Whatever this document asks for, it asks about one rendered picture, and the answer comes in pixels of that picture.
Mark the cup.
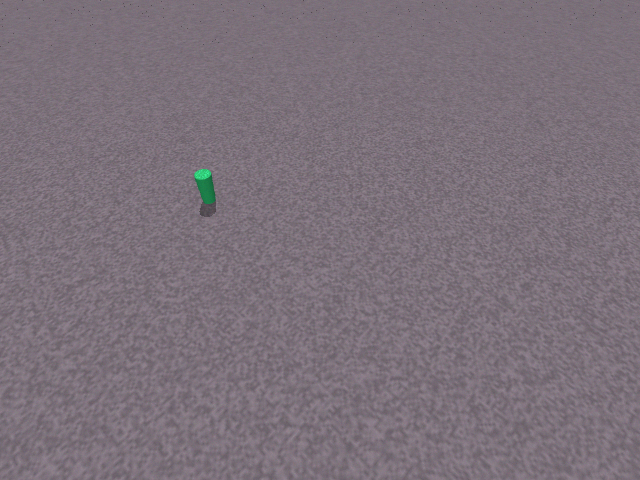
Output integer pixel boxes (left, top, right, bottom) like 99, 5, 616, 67
194, 169, 216, 204

